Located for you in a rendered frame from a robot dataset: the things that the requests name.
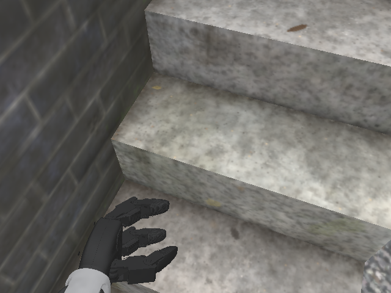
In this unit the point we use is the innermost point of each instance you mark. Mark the left robot forearm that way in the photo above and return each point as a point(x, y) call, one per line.
point(87, 281)

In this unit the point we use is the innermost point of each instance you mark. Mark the robot left hand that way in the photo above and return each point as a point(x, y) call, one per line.
point(108, 242)

